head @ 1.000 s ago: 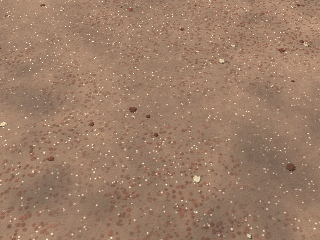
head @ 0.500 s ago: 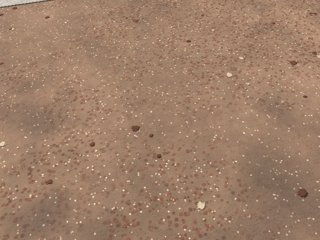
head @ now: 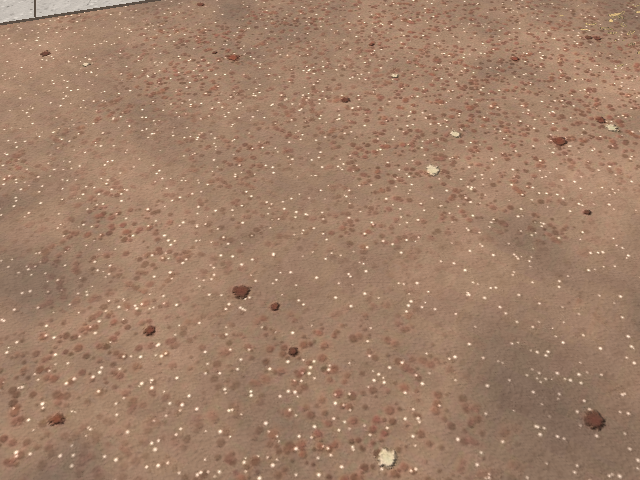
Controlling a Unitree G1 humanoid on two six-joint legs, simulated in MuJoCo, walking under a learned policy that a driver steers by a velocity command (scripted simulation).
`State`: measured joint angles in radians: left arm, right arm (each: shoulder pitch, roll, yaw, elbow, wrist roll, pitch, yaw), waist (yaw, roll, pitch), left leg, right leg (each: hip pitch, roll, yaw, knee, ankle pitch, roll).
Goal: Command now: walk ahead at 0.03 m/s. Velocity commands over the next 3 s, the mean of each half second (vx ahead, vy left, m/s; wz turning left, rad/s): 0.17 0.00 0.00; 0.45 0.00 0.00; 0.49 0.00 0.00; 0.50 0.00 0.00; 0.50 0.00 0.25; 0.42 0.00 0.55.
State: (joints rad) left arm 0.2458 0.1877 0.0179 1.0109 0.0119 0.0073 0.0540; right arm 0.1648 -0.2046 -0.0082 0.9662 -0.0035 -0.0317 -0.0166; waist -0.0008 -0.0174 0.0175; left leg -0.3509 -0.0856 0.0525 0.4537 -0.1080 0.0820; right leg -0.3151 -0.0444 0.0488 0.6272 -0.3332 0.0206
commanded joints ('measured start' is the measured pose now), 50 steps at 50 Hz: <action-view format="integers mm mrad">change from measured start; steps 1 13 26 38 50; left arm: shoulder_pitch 177 224 61 -255 205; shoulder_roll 62 176 77 62 335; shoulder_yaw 11 63 38 36 111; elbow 24 40 -77 -188 -104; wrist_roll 24 -30 -45 -30 -11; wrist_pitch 13 -72 -133 -115 -117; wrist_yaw -4 -8 -41 -65 -88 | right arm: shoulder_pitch -24 -30 404 259 425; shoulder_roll -102 -61 -223 -151 19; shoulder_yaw -19 -25 -81 -34 3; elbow -38 -8 113 54 38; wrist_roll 13 23 11 3 2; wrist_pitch -3 -30 -78 -67 -60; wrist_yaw -9 -5 20 6 25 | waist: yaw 53 59 -136 -53 94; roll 68 -133 253 76 -251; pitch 31 87 -92 85 -447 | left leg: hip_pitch -189 -175 578 254 -230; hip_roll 184 44 500 265 20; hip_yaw -226 -5 -778 -134 -79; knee -224 216 -261 -350 826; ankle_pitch -539 -304 -346 192 -356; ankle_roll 5 4 249 103 -54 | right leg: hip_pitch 181 107 -526 -399 800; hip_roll -15 -211 53 -47 -367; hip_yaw -4 316 26 -75 626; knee -170 -443 616 81 -215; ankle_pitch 38 -421 -187 397 45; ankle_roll -58 -225 -59 -45 -421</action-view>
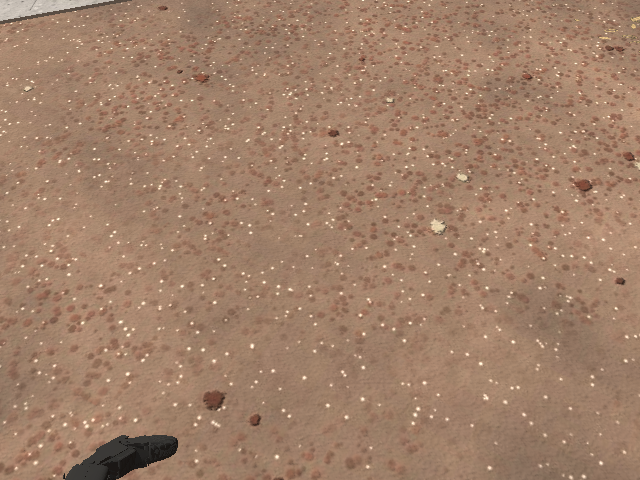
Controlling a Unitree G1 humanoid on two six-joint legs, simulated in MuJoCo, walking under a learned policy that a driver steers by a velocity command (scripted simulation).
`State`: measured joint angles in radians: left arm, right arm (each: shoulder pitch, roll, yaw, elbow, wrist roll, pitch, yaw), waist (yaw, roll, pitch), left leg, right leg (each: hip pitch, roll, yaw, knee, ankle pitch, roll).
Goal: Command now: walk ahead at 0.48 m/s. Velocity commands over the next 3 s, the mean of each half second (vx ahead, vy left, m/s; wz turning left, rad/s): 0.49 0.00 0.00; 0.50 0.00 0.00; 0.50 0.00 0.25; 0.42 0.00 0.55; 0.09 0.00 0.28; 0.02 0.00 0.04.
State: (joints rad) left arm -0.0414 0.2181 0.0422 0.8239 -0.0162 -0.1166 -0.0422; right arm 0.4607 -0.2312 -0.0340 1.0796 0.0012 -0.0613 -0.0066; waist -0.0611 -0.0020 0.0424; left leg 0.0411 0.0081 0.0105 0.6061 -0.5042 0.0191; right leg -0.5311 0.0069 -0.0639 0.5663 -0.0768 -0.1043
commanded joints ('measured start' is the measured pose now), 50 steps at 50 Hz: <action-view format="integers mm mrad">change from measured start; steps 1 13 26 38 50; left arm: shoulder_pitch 475 329 400 255 -84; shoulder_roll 204 154 175 104 79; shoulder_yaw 61 33 41 38 16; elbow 84 108 152 65 -53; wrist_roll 11 17 1 7 -7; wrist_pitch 7 0 47 40 15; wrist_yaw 8 37 52 57 5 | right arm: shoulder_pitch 53 -315 -243 -190 -18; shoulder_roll -63 -72 -179 -140 -161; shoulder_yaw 5 -36 -73 -47 -52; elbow -68 -205 -204 -152 -75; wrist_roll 28 3 18 -6 13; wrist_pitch -61 -22 -52 -59 -19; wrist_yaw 20 -6 37 24 -5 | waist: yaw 193 66 -38 67 -18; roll -181 -42 -63 50 64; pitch -435 2 -139 -35 59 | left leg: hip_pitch -732 -742 -250 -179 45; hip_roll -44 155 8 220 248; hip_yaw -172 -66 40 -180 -76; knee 798 251 -111 -480 -429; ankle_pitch -38 510 427 552 597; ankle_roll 35 -3 100 214 167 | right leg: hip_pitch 973 347 512 -172 -199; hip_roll -391 -207 -194 -170 -94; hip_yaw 831 189 77 123 63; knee -266 -478 -16 441 -31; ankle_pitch -303 45 448 -55 108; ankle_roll -258 -131 -23 75 57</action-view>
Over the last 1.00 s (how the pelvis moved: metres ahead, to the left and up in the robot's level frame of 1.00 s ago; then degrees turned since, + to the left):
0.37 0.00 -0.02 2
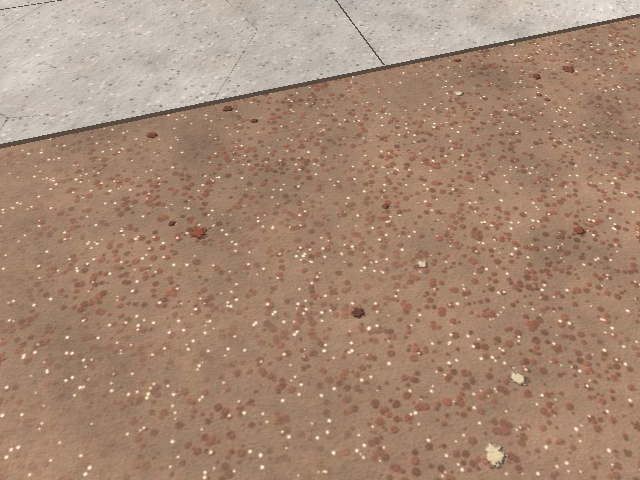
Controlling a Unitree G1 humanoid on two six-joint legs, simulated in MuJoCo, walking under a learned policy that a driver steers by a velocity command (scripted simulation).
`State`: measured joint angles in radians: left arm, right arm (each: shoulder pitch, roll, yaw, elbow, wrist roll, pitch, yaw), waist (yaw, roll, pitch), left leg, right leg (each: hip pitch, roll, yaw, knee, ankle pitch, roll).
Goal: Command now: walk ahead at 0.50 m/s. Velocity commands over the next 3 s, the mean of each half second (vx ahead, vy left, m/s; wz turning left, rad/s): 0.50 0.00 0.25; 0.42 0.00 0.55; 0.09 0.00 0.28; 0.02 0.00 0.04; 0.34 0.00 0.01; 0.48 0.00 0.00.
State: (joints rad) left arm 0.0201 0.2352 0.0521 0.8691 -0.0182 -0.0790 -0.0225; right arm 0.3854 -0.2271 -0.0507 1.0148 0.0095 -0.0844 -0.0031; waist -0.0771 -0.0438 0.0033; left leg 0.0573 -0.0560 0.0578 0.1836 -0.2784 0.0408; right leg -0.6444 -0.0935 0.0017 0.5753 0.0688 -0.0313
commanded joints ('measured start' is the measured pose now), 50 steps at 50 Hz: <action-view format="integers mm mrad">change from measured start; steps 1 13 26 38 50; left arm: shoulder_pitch -141 154 318 129 -31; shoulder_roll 70 69 151 143 104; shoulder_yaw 8 22 43 24 24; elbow -102 25 90 -71 -166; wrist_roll -5 34 23 -28 20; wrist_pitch -26 -45 -18 -96 -14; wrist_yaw -20 -5 50 17 28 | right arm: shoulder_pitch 51 -41 -387 -62 -107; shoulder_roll -171 -79 -38 -176 -199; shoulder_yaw -39 -37 -23 -79 -77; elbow -8 -61 -217 -234 -288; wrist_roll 6 28 9 6 13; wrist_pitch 9 17 29 10 65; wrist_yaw -11 -12 39 30 -27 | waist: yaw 10 67 147 -3 36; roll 113 -47 23 65 152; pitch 92 -27 104 -147 -89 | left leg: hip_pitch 51 -626 -827 143 -315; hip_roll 324 205 165 316 119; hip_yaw -124 -167 -63 -589 -284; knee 19 1001 506 111 201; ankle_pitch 416 14 346 159 580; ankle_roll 139 25 17 314 133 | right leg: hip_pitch -64 464 691 -175 199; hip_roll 14 -159 -177 20 128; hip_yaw -7 144 -171 90 22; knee -53 -421 -434 752 4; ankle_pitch -75 -182 84 -473 -15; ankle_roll -29 -155 -113 -2 90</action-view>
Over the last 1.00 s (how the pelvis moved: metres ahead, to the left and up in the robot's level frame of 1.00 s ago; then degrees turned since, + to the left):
0.54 0.05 0.03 0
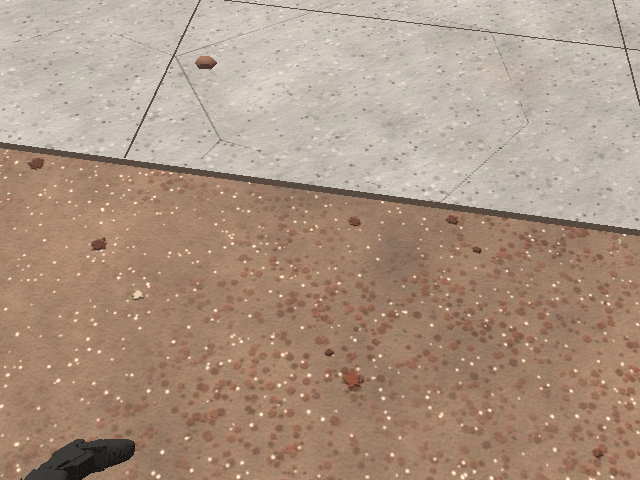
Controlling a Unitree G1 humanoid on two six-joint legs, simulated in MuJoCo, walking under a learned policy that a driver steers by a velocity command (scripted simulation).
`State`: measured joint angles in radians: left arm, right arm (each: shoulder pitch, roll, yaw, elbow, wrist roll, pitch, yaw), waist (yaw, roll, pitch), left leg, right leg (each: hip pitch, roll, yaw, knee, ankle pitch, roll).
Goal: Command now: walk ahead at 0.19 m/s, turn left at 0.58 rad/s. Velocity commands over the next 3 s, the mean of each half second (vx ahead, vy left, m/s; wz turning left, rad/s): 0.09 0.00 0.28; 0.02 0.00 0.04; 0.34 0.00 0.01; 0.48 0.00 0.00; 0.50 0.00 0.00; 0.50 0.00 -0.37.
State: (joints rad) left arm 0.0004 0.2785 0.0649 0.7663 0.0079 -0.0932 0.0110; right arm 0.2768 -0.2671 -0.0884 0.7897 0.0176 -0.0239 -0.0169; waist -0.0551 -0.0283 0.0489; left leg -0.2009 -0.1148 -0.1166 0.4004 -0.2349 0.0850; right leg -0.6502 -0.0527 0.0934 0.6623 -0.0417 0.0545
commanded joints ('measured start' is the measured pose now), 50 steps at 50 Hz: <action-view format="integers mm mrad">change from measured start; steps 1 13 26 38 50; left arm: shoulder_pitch -20 49 115 153 146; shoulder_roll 75 81 46 56 55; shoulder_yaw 15 -5 -18 -11 -4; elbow -71 -66 -1 99 192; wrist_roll -6 21 18 -1 -18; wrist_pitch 2 55 59 66 88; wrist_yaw -8 -9 -13 0 14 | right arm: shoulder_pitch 5 9 -88 -7 47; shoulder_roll -153 -109 -58 -63 -87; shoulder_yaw -38 -6 29 27 14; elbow -65 -98 -71 -20 62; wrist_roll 4 -9 -53 -26 -11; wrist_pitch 9 73 29 1 8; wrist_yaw -16 -28 -2 -11 -16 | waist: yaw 15 23 89 67 55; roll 141 -79 170 31 100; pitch -135 -136 -47 -71 -25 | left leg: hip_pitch -32 -271 -183 -80 -80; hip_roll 187 106 224 163 167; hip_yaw -148 17 -57 20 -12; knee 10 703 -70 53 -21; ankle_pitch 488 -264 -279 77 -295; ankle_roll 83 -152 -17 -50 1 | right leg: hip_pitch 207 367 416 449 392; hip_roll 90 -148 36 9 80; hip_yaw -52 171 -81 -52 -124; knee -115 -365 -193 -166 -81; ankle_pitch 81 24 -187 6 -381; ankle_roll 1 -263 -43 -74 -82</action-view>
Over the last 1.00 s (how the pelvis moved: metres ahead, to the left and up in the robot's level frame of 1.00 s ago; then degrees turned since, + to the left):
0.54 0.06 0.00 27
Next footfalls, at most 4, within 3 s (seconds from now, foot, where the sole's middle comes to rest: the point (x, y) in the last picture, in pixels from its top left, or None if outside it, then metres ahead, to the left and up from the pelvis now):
0.12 right None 0.24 -0.12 -0.78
0.44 left None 0.14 0.12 -0.78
1.64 left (226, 413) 0.58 0.17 -0.78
2.20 right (313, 276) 0.92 -0.03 -0.78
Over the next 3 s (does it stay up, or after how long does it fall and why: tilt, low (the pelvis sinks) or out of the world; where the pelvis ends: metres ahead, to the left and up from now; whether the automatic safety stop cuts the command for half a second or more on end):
stays up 1.15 0.14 0.00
